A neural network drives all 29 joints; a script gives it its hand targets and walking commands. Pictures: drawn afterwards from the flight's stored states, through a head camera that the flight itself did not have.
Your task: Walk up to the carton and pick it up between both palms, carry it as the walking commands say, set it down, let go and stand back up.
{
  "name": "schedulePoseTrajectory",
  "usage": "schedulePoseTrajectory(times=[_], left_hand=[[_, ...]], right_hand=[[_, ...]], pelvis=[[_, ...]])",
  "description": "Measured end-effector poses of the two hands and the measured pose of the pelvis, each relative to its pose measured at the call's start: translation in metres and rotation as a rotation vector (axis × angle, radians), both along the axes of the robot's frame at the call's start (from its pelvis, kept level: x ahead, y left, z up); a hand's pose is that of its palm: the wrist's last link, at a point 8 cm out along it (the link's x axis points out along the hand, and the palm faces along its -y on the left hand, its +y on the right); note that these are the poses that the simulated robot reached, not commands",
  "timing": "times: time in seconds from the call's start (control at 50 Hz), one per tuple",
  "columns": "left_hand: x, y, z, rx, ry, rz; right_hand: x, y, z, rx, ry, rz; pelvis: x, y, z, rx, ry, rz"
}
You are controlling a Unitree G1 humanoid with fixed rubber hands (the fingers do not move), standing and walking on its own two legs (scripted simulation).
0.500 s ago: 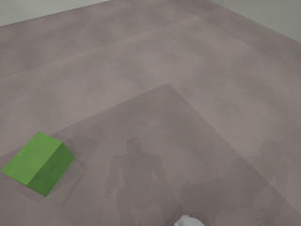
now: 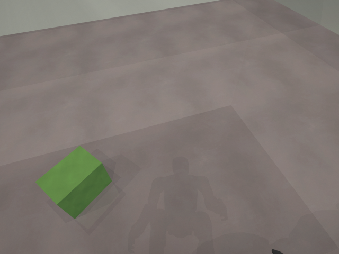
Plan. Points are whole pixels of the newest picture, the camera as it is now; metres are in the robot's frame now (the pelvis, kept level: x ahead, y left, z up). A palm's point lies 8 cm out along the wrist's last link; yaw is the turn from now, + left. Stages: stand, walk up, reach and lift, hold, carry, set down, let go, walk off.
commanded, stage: walk up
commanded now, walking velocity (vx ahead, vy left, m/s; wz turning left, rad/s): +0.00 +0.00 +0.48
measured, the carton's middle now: (77, 181) +0.60 +0.60 -0.65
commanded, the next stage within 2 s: none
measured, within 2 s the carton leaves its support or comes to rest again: neither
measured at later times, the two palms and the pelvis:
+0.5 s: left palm out of the picture +0.00 +0.24 -0.10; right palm out of the picture +0.12 -0.29 -0.14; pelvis -0.01 -0.05 +0.00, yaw +16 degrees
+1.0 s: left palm out of the picture -0.20 +0.23 -0.13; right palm (224, 215) +0.24 -0.11 -0.10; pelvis -0.02 +0.01 +0.00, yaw +34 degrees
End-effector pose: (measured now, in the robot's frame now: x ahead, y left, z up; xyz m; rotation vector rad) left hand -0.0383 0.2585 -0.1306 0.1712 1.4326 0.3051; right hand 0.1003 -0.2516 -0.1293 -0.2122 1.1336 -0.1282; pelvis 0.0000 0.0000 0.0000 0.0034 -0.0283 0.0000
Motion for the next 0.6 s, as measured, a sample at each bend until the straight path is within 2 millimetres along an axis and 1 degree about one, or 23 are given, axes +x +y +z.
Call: schedulePoseTrajectory(times=[0.04, 0.1, 0.16, 0.2, 0.26, 0.32, 0.36, 0.4, 0.44, 0.5, 0.54, 0.6], left_hand=[[0.013, 0.013, -0.015, 0.0, -0.012, 0.007], [0.046, 0.02, -0.02, 0.001, -0.093, 0.028], [0.077, 0.017, -0.016, -0.013, -0.177, 0.013], [0.093, 0.014, -0.011, -0.015, -0.222, 0.008], [0.109, 0.006, -0.002, -0.017, -0.272, 0.005], [0.115, -0.004, 0.004, 0.001, -0.298, -0.012], [0.112, -0.01, 0.009, 0.028, -0.304, -0.005], [0.098, -0.012, 0.013, 0.069, -0.298, 0.023], [0.075, -0.013, 0.021, 0.103, -0.284, 0.053], [0.04, -0.021, 0.035, 0.131, -0.264, 0.102], [0.02, -0.028, 0.038, 0.138, -0.243, 0.133], [-0.006, -0.043, 0.035, 0.124, -0.22, 0.18]], right_hand=[[0.0, 0.002, -0.005, -0.027, 0.016, 0.002], [-0.016, 0.001, -0.005, -0.054, 0.083, -0.016], [-0.029, 0.0, -0.002, -0.078, 0.139, -0.016], [-0.034, -0.003, 0.0, -0.083, 0.155, -0.015], [-0.041, -0.011, 0.0, -0.087, 0.171, -0.019], [-0.044, -0.019, -0.004, -0.057, 0.176, -0.025], [-0.038, -0.025, -0.008, -0.031, 0.165, -0.007], [-0.025, -0.033, -0.013, -0.011, 0.145, 0.023], [-0.007, -0.039, -0.015, 0.006, 0.118, 0.061], [0.024, -0.041, -0.006, 0.013, 0.072, 0.152], [0.042, -0.041, -0.002, 0.01, 0.046, 0.214], [0.062, -0.037, 0.001, 0.014, 0.033, 0.292]], pelvis=[[0.004, 0.006, -0.01, 0.001, -0.005, 0.021], [0.005, 0.008, -0.011, 0.002, -0.012, 0.063], [0.005, 0.008, -0.007, -0.009, -0.009, 0.102], [0.004, 0.006, -0.004, -0.016, -0.009, 0.123], [0.002, 0.001, -0.002, -0.028, -0.005, 0.156], [0.0, -0.011, -0.002, -0.024, 0.001, 0.181], [-0.001, -0.021, -0.003, -0.015, 0.005, 0.201], [0.0, -0.034, -0.005, 0.001, 0.017, 0.232], [-0.002, -0.043, -0.004, 0.011, 0.016, 0.25], [-0.006, -0.053, 0.005, 0.024, 0.015, 0.282], [-0.009, -0.058, 0.007, 0.028, 0.014, 0.306], [-0.015, -0.064, 0.008, 0.033, 0.019, 0.339]])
